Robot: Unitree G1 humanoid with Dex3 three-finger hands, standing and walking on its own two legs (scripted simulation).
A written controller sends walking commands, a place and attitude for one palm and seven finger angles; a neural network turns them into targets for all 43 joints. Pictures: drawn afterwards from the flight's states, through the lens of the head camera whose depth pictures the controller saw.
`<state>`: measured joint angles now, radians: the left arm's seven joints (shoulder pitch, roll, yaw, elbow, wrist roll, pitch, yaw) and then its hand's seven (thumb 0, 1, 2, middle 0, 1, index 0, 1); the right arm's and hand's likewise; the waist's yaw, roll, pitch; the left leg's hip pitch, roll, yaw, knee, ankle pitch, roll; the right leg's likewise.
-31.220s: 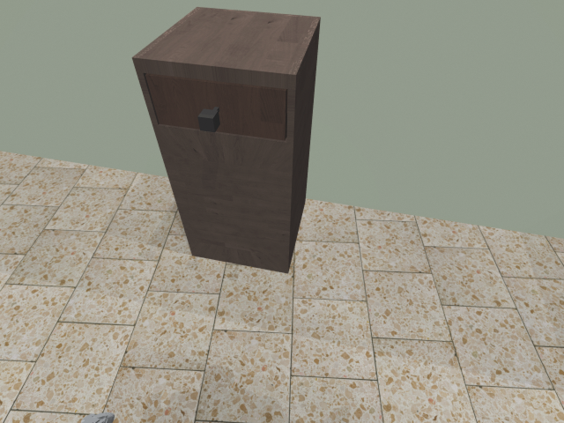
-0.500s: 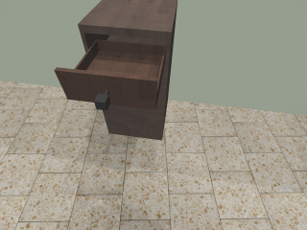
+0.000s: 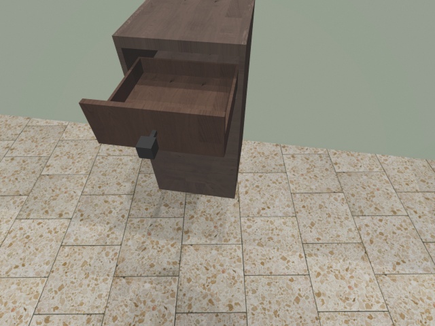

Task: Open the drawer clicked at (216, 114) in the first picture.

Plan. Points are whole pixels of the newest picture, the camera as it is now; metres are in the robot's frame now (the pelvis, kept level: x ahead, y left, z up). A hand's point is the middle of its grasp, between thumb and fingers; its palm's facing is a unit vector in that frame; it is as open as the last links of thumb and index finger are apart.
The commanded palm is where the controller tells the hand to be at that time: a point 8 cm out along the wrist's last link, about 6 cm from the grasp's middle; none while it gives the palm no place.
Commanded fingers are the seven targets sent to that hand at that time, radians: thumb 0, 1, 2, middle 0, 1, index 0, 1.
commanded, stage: stand and wait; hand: left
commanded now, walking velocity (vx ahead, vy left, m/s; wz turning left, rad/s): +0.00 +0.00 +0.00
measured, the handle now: (150, 142) +0.55 +0.21 -0.02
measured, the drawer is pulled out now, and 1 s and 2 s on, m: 0.30 0.30 0.30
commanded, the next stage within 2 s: none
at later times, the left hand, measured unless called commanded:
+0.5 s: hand out of the picture +0.08 +0.21 -0.16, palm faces +0.00 -0.95 -0.30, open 7.4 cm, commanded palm none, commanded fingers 0.00 0.90 0.90 -0.20 -0.30 -0.20 -0.30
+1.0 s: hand out of the picture +0.11 +0.23 -0.15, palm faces -0.02 -0.94 -0.34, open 7.4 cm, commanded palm none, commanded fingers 0.00 0.90 0.90 -0.20 -0.30 -0.20 -0.30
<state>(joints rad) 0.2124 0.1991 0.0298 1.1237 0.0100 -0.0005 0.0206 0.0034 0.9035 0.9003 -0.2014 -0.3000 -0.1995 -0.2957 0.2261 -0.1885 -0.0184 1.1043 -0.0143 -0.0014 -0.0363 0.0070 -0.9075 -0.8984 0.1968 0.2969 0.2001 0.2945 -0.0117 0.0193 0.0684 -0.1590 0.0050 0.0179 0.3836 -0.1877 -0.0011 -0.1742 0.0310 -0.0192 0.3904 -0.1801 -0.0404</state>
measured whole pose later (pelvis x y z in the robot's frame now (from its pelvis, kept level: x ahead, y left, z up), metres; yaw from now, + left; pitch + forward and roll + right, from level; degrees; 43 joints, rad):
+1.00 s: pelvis +0.03 -0.02 +0.00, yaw -1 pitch -2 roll +0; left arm 0.11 0.32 0.03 1.12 0.01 -0.02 0.01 0.00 0.90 0.90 -0.20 -0.30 -0.20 -0.30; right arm 0.14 -0.32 -0.02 1.11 -0.01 0.00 -0.02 0.01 -0.91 -0.90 0.20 0.30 0.20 0.29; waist -0.02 0.01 0.06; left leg -0.09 0.04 0.02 0.32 -0.19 -0.03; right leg -0.10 0.06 -0.01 0.31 -0.17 -0.06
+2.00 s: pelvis +0.03 +0.00 +0.01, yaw -1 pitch -2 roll +0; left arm 0.11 0.34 0.02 1.12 0.01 -0.01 0.00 0.01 0.90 0.90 -0.20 -0.30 -0.20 -0.30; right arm 0.12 -0.32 -0.01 1.12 -0.01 -0.01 -0.02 0.01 -0.90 -0.90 0.20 0.30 0.20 0.29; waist -0.01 0.00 0.07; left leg -0.07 0.01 0.03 0.29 -0.19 -0.01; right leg -0.09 0.04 -0.01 0.29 -0.18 -0.04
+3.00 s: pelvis +0.03 -0.01 +0.01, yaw +0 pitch -2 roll +0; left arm 0.11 0.34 0.02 1.12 0.01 -0.02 0.00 0.01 0.90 0.90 -0.20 -0.30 -0.20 -0.30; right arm 0.12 -0.33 -0.01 1.12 -0.01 -0.01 -0.02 0.01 -0.90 -0.90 0.20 0.30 0.20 0.29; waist -0.02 0.00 0.06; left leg -0.06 0.02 0.02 0.28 -0.19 -0.02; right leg -0.07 0.05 -0.01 0.28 -0.17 -0.05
